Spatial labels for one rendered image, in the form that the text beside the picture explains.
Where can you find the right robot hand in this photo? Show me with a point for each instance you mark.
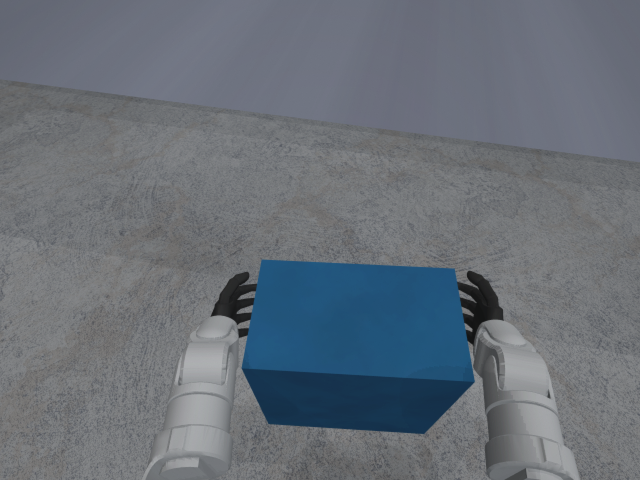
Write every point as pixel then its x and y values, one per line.
pixel 486 306

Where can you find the robot left forearm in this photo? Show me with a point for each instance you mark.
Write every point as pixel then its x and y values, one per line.
pixel 195 442

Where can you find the robot right forearm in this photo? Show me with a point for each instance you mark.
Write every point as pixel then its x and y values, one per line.
pixel 525 438

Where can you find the left robot hand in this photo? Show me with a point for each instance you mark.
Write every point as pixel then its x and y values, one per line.
pixel 228 305

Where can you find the carton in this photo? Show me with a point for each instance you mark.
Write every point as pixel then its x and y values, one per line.
pixel 356 346

